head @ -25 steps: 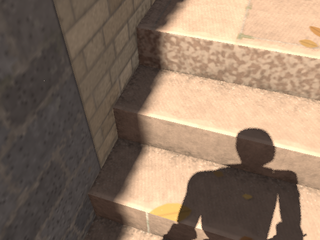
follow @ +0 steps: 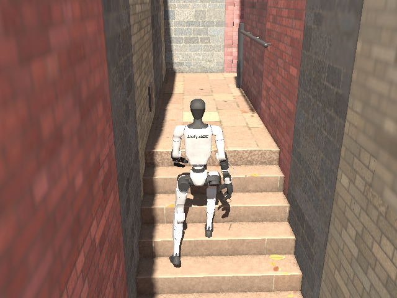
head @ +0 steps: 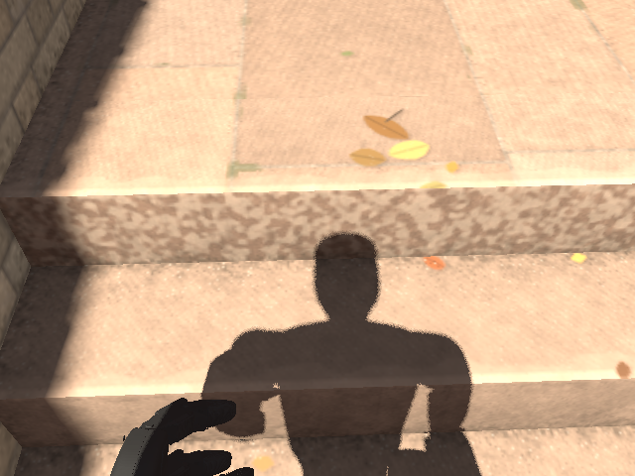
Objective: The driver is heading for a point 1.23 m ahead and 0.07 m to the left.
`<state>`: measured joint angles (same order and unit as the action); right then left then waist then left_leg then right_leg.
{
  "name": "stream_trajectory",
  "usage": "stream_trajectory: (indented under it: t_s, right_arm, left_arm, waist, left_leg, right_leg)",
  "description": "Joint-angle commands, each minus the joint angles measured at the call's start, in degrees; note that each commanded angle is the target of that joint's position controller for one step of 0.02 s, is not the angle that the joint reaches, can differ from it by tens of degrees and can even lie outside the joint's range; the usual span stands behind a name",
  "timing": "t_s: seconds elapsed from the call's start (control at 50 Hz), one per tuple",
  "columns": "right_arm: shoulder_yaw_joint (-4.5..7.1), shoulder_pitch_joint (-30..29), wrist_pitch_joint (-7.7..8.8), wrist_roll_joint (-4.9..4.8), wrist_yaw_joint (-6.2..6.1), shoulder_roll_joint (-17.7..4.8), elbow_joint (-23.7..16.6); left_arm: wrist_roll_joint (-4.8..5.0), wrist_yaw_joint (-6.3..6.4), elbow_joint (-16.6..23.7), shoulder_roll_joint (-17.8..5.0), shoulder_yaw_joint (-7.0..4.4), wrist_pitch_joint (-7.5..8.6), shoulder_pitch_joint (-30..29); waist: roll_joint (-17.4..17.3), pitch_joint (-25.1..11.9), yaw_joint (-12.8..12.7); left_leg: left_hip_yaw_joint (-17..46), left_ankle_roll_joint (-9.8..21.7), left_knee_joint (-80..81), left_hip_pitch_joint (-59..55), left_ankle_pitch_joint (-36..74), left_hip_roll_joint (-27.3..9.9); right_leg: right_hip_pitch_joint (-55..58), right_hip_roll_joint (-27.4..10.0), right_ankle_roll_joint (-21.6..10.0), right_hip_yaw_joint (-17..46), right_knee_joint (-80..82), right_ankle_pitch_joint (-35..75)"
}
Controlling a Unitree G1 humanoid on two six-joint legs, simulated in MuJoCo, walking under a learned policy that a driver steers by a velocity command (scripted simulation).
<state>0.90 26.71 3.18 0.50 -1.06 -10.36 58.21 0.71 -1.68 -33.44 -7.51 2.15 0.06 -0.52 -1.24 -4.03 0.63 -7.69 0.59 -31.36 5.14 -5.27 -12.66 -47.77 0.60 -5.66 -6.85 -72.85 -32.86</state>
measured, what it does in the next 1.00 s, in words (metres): climbs: left foot 0.16 m higher, then right foot 0.16 m higher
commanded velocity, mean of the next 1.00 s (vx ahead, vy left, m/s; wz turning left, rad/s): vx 0.49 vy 0.00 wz -0.03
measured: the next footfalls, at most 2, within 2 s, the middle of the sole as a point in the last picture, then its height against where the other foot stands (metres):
left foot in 0.44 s outside the picture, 0.16 m higher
right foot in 0.90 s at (490, 315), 0.16 m higher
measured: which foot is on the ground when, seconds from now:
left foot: up 0.00-0.42, down 0.44-0.90, up 0.92-1.00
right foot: down 0.00-0.46, up 0.48-0.88, down 0.90-1.00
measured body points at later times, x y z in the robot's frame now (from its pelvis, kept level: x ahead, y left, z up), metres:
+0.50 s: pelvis +0.26 -0.03 +0.19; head +0.26 -0.06 +0.64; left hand +0.26 +0.19 +0.05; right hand +0.45 -0.23 +0.09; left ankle +0.34 +0.03 -0.45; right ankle +0.10 -0.10 -0.49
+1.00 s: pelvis +0.51 -0.13 +0.36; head +0.51 -0.12 +0.81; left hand +0.72 +0.06 +0.28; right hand +0.47 -0.35 +0.22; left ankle +0.38 +0.01 -0.20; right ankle +0.58 -0.25 -0.29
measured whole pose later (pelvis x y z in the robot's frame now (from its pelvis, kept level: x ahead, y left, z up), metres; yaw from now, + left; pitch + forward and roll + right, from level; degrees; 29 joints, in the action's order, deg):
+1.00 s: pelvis +0.51 -0.13 +0.36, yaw +2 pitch +3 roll -1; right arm 0.5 27.3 4.0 0.2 1.8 -7.3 58.0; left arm -1.6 -0.5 -42.4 -7.2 2.7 3.5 2.3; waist 0.0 -4.7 0.5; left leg 8.6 5.9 -87.0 30.7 -6.8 2.2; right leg -40.4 -5.8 -2.0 -9.2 -63.6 -26.4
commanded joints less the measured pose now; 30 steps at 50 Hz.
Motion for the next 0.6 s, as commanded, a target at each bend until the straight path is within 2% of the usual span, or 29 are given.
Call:
stream_trajectory:
  t_s: [0.02,0.04,0.06,0.08,0.1,0.12,0.14,0.18,0.2,0.22,0.24,0.26,0.28,0.3,0.32,0.34,0.36,0.38,0.4,0.42,0.44,0.46,0.48,0.5,0.52,0.54,0.56,0.58,0.6]
  right_arm:
    - [3.29,-12.0,6.04,0.48,2.74,-6.7,-11.7]
    - [1.90,-17.1,5.77,-0.03,3.18,-1.0,-15.4]
    - [-0.07,-23.6,5.28,0.02,3.06,2.1,-19.1]
    - [-1.73,-21.8,4.82,0.50,2.97,4.3,-21.0]
    - [-4.17,-19.3,4.68,0.96,3.39,8.0,-22.2]
    - [-4.97,-17.5,4.67,0.27,3.78,8.3,-22.0]
    - [-5.25,-15.5,4.50,-0.64,3.88,7.0,-21.0]
    - [-6.33,-17.0,3.36,-1.50,3.10,7.4,-21.5]
    - [-7.07,-19.0,2.53,-1.33,2.59,8.0,-22.1]
    - [-7.55,-21.6,2.25,-1.13,2.27,7.9,-23.3]
    - [-8.35,-26.8,2.07,-0.85,2.21,7.6,-25.3]
    - [-8.70,-31.6,1.97,-0.24,2.17,7.2,-26.6]
    - [-9.85,-38.9,1.99,0.39,1.84,8.1,-29.2]
    - [-10.18,-41.6,2.18,0.46,1.81,9.4,-29.7]
    - [-9.57,-41.0,2.88,-0.06,2.11,7.8,-29.2]
    - [-9.09,-39.1,3.32,-0.11,2.46,5.2,-29.2]
    - [-8.24,-37.0,3.51,0.94,2.55,4.1,-27.5]
    - [-7.14,-34.3,3.51,1.15,3.08,1.2,-27.1]
    - [-5.27,-25.9,2.79,0.91,3.50,-2.1,-24.3]
    - [-3.98,-20.0,2.25,0.18,4.24,-5.0,-22.3]
    - [-2.63,-15.1,1.68,0.04,4.80,-7.2,-19.3]
    - [-1.04,-4.2,0.59,2.17,5.01,-11.0,-14.0]
    - [0.34,3.3,-1.66,4.04,3.25,-12.3,-9.0]
    - [-1.53,5.2,-1.74,5.38,1.26,-3.8,-5.6]
    - [-2.42,0.0,-0.82,3.89,1.07,-0.2,-4.0]
    - [-2.97,-3.3,-0.30,2.77,1.62,2.7,-1.8]
    - [-4.10,-5.4,-0.08,2.85,2.43,7.3,-0.2]
    - [-4.92,-8.3,0.04,3.30,3.29,10.5,0.3]
    - [-4.85,-9.5,-0.14,3.04,4.03,10.0,-0.1]
  left_arm:
    - [-1.46,2.94,-6.7,-19.2,-7.07,-0.92,24.3]
    - [-1.06,2.00,-11.2,-14.7,-5.37,0.08,23.3]
    - [-1.00,0.38,-14.3,-8.4,-3.56,1.06,21.6]
    - [-1.61,-0.66,-16.7,-2.6,-1.92,1.75,18.5]
    - [-1.79,-1.89,-18.9,-0.3,-1.29,1.80,17.6]
    - [-1.99,-2.43,-19.9,1.2,-0.93,2.02,17.6]
    - [-2.31,-2.66,-19.9,0.8,-0.88,2.19,16.3]
    - [-3.46,-2.64,-20.9,-0.1,-0.10,2.33,15.1]
    - [-3.28,-2.56,-22.2,-1.2,0.32,2.53,16.7]
    - [-2.38,-2.50,-22.7,-2.7,0.27,2.77,17.0]
    - [-1.51,-2.13,-24.2,-2.9,0.44,2.06,19.5]
    - [-0.92,-1.31,-25.2,-2.6,0.68,1.90,22.6]
    - [-0.64,0.61,-26.0,-4.1,0.30,1.62,27.4]
    - [-1.50,2.19,-27.8,-5.3,-0.01,1.17,33.1]
    - [-0.89,3.31,-28.5,-5.4,-0.07,1.33,32.3]
    - [0.12,4.20,-28.1,-6.7,-0.27,1.54,29.3]
    - [-0.31,4.88,-28.4,-7.2,-0.06,1.39,28.4]
    - [-0.36,5.53,-27.6,-11.3,-1.04,1.57,29.0]
    - [-0.62,5.88,-27.4,-14.3,-1.86,1.67,27.8]
    - [-1.03,5.28,-27.0,-16.0,-2.32,1.80,26.2]
    - [-1.36,4.94,-25.9,-15.7,-2.68,2.00,23.2]
    - [-3.45,3.90,-22.9,-13.6,-2.35,3.83,20.5]
    - [-3.52,0.83,-22.6,-2.6,-1.09,5.41,20.0]
    - [-2.44,-2.29,-21.2,-2.4,-1.57,7.41,15.3]
    - [-0.72,-3.41,-14.4,1.2,-0.46,8.16,6.9]
    - [-0.78,-3.36,-10.5,3.7,0.92,7.89,2.8]
    - [-0.95,-2.77,-9.5,4.4,1.68,7.06,4.8]
    - [-0.30,-2.35,-9.4,4.6,2.28,6.50,9.4]
    - [-0.02,-1.98,-9.5,5.4,3.20,6.27,12.8]
  waist:
    - [13.8,-20.3,-8.4]
    - [9.9,-6.5,-4.9]
    - [5.9,5.6,-2.9]
    - [4.5,7.9,1.0]
    - [5.9,6.4,3.4]
    - [5.2,6.4,4.4]
    - [3.8,7.1,5.5]
    - [3.8,7.4,7.2]
    - [4.9,7.1,6.8]
    - [5.1,7.1,6.5]
    - [4.9,7.3,4.8]
    - [5.2,7.0,2.6]
    - [6.9,5.4,-0.5]
    - [7.3,1.6,-3.1]
    - [7.7,0.7,-2.1]
    - [8.8,-2.7,0.7]
    - [9.7,-8.1,2.6]
    - [12.7,-12.0,4.3]
    - [15.1,-15.1,8.3]
    - [15.2,-16.1,10.1]
    - [12.3,-17.0,12.1]
    - [1.1,-19.4,14.1]
    - [-24.3,-19.8,11.9]
    - [-13.3,-17.2,12.1]
    - [-5.8,-3.9,7.5]
    - [0.8,3.6,3.2]
    - [5.7,6.2,-0.4]
    - [7.0,7.6,-4.4]
    - [7.5,7.8,-6.0]
  left_leg:
    - [21.9,2.3,-74.4,43.9,-6.3,14.3]
    - [18.7,3.9,-86.4,53.1,-4.8,13.2]
    - [15.4,5.9,-91.3,59.2,-3.6,11.2]
    - [14.4,7.5,-95.4,61.0,-0.6,9.8]
    - [15.2,9.3,-100.4,62.3,2.3,9.7]
    - [16.1,10.3,-103.9,65.6,2.6,10.3]
    - [16.7,9.9,-101.4,67.7,3.8,10.5]
    - [13.9,8.6,-100.7,68.9,3.6,12.4]
    - [12.6,8.0,-103.2,71.8,4.3,13.4]
    - [11.0,7.5,-99.3,72.1,5.7,13.7]
    - [8.4,6.3,-90.9,71.5,7.4,13.9]
    - [3.8,5.1,-85.6,70.7,8.6,13.3]
    - [-3.4,3.6,-80.7,69.0,6.2,11.9]
    - [-4.9,2.7,-82.1,69.8,5.4,10.8]
    - [-4.6,3.0,-76.5,67.7,4.4,9.5]
    - [-5.6,4.7,-62.0,54.4,1.7,10.1]
    - [-7.8,6.9,-57.8,42.2,-1.9,12.9]
    - [-6.4,7.8,-48.7,34.8,-11.0,14.9]
    - [-3.1,7.8,-42.1,31.0,-19.5,16.6]
    - [0.2,8.0,-30.7,28.4,-25.8,17.5]
    - [5.1,9.0,-20.2,21.1,-24.3,16.6]
    - [21.4,12.2,-15.0,3.5,-19.5,10.5]
    - [55.4,25.8,7.3,-11.7,-9.4,-4.9]
    - [69.2,24.9,13.5,-8.0,-19.0,-6.9]
    - [60.1,20.5,12.3,1.8,-22.9,-6.5]
    - [48.7,17.6,10.1,9.1,-20.6,-4.8]
    - [38.1,14.1,8.3,12.5,-16.8,-1.8]
    - [29.6,11.3,8.7,16.3,-13.8,0.2]
    - [22.3,9.4,9.3,18.7,-9.4,1.8]
  right_leg:
    - [51.2,-17.6,-11.8,75.0,65.9,-23.9]
    - [40.9,-17.7,-7.0,66.6,63.1,-22.6]
    - [29.5,-15.9,-4.9,52.2,57.5,-14.9]
    - [23.9,-12.2,-2.6,40.7,52.6,-5.6]
    - [22.7,-9.5,0.7,32.1,48.9,3.8]
    - [23.8,-8.6,2.0,26.7,48.1,11.1]
    - [23.0,-8.2,3.0,22.0,48.5,16.7]
    - [16.7,-6.9,3.2,15.1,51.8,20.1]
    - [16.2,-6.9,3.1,14.1,53.2,19.2]
    - [14.9,-5.9,2.9,12.2,54.5,18.5]
    - [13.0,-4.9,2.8,10.2,56.3,16.4]
    - [12.9,-4.6,1.8,11.0,58.2,17.1]
    - [14.0,-6.8,-0.4,14.6,65.6,22.5]
    - [23.7,-8.9,-1.8,18.2,67.8,25.9]
    - [29.8,-9.4,-1.9,17.0,68.4,34.3]
    - [30.8,-8.4,-1.2,10.9,68.6,54.3]
    - [32.6,-9.3,-1.8,6.9,65.4,88.2]
    - [39.6,-11.1,-3.3,7.5,60.6,109.6]
    - [49.4,-14.6,-5.3,10.1,54.3,123.0]
    - [57.5,-16.8,-7.8,11.3,46.9,124.3]
    - [57.4,-15.5,-8.6,10.4,37.6,120.8]
    - [41.4,-12.7,-10.6,11.9,23.5,109.6]
    - [10.8,5.9,-3.9,12.1,-9.3,33.2]
    - [-0.2,9.4,-3.1,26.3,-40.0,22.1]
    - [-10.9,8.9,-3.7,27.7,-52.8,21.5]
    - [-16.3,7.4,-4.5,25.9,-58.8,20.7]
    - [-19.3,6.3,-5.5,25.2,-60.5,21.5]
    - [-20.0,5.2,-5.7,24.4,-61.9,21.2]
    - [-20.8,3.7,-5.5,22.5,-60.7,23.2]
